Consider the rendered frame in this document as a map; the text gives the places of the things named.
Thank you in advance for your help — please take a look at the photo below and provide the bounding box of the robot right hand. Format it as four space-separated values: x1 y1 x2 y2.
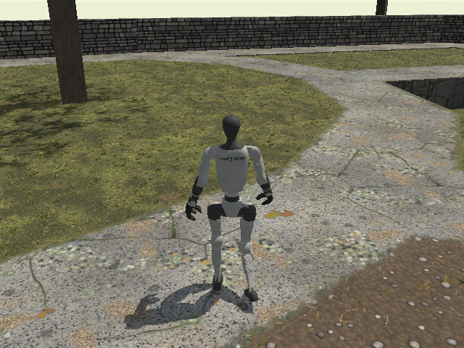
256 193 273 205

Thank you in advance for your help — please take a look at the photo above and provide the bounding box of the robot right upper arm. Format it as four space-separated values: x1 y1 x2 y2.
246 146 268 185

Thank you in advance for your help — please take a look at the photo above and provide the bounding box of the robot left hand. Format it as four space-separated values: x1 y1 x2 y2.
185 202 202 221

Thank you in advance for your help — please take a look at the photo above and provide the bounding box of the robot left upper arm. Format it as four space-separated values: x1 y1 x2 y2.
196 146 217 188

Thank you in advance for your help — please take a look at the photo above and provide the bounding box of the left robot forearm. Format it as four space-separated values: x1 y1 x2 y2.
188 176 203 207

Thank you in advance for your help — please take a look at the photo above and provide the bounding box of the robot left shin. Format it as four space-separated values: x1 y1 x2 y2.
211 235 222 281

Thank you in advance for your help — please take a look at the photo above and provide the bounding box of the right robot forearm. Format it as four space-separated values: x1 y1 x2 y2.
260 174 273 196

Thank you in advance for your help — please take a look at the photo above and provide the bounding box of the right robot foot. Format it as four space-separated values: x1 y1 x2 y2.
244 288 258 302

